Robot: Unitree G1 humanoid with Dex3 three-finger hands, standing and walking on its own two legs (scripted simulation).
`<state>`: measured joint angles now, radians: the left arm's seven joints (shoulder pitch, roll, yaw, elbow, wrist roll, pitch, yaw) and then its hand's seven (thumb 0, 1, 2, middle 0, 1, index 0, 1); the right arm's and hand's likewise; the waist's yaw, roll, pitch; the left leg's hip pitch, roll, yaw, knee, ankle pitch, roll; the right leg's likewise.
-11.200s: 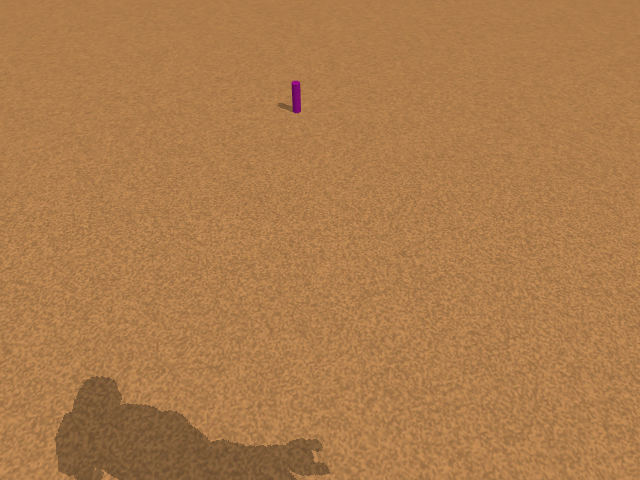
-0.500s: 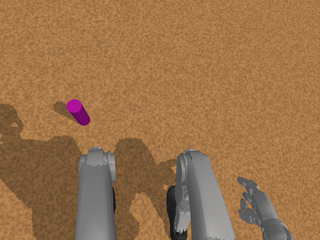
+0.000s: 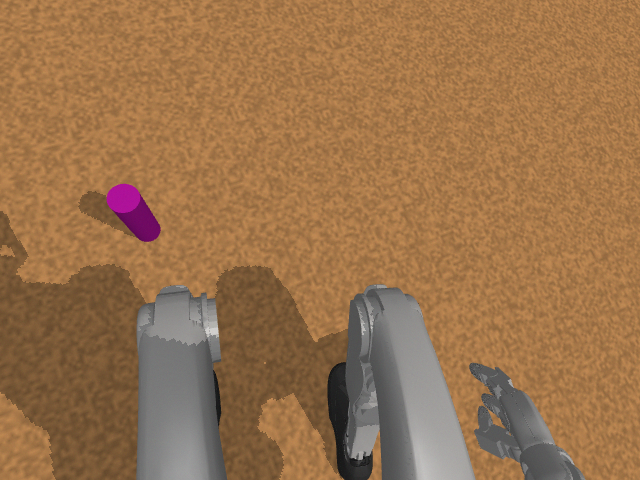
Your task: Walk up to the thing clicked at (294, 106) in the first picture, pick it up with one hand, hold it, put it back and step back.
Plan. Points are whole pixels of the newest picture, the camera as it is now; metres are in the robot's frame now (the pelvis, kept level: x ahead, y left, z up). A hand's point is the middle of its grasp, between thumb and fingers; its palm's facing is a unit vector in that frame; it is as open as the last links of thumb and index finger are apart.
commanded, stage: go down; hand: left
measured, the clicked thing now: (137, 216) +0.47 +0.27 -0.30
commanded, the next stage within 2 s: approach in 0.48 s
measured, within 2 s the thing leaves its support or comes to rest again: neither
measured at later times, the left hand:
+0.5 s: hand out of the picture +0.37 +0.46 +0.01, palm faces +0.28 -0.96 -0.08, open 17.5 cm
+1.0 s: hand out of the picture +0.39 +0.41 -0.12, palm faces +0.26 -0.97 +0.02, open 17.6 cm
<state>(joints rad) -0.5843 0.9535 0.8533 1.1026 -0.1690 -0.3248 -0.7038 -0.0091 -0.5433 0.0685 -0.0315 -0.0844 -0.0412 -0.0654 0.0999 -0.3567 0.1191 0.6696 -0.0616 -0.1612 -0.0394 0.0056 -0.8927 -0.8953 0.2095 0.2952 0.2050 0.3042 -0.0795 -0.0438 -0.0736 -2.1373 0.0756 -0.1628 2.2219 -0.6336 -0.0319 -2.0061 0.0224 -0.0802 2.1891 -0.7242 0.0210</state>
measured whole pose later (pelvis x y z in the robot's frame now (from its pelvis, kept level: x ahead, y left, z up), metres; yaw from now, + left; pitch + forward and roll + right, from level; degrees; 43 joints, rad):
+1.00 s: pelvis +0.00 +0.00 -0.06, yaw -4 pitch +24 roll -10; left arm -0.62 0.95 0.85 1.28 -0.25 -0.61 -0.69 -0.01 -0.57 0.02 -0.06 -0.09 -0.07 -0.07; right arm -0.02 -0.37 0.24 0.64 -0.16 -0.14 0.00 0.00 -0.90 -0.89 0.21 0.30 0.20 0.30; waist -0.13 -0.14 0.07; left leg -2.24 0.08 -0.25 2.45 -0.66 -0.04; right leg -2.09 0.07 -0.13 2.37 -0.72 0.04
